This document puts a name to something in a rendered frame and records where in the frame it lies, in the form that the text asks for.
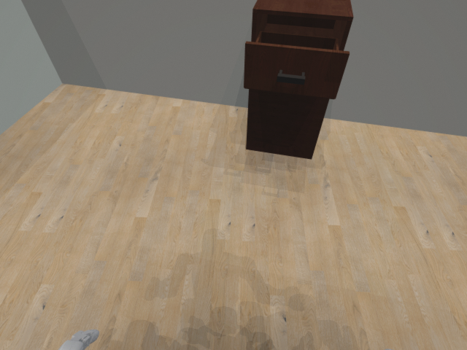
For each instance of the robot left hand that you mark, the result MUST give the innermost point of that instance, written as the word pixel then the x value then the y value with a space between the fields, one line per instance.
pixel 80 340

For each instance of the handle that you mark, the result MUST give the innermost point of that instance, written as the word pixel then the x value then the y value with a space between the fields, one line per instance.
pixel 289 78

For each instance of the drawer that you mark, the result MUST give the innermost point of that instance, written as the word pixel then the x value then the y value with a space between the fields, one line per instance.
pixel 319 57

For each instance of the cabinet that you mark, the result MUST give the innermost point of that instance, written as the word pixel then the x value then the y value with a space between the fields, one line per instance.
pixel 287 124

